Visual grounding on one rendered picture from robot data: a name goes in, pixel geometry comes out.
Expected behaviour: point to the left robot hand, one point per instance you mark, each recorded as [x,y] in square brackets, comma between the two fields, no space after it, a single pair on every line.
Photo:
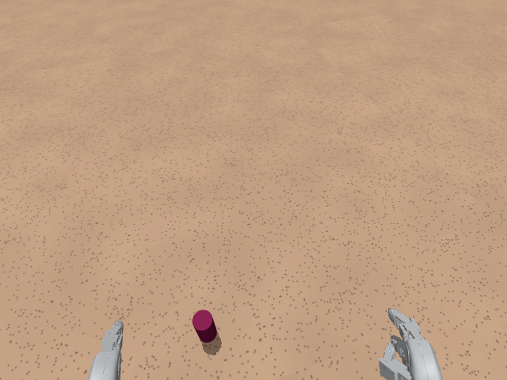
[106,363]

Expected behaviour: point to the can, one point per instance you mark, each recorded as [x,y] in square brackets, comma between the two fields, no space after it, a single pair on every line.
[204,326]

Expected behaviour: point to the right robot hand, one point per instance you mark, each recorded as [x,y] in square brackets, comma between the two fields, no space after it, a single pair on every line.
[418,357]

